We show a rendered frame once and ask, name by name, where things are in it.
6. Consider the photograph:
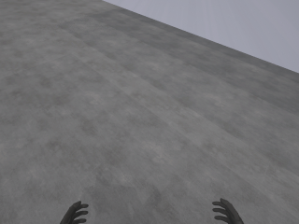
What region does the left robot hand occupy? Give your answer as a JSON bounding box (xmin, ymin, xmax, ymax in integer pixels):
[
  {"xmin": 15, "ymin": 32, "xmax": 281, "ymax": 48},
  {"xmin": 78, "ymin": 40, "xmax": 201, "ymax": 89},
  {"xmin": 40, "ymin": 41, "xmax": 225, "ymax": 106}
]
[{"xmin": 60, "ymin": 201, "xmax": 89, "ymax": 224}]

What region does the right robot hand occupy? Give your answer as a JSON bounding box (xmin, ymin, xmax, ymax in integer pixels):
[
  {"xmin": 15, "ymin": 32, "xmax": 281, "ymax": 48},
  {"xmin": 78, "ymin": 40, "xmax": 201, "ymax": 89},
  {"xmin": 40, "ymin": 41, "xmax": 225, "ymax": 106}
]
[{"xmin": 212, "ymin": 198, "xmax": 244, "ymax": 224}]

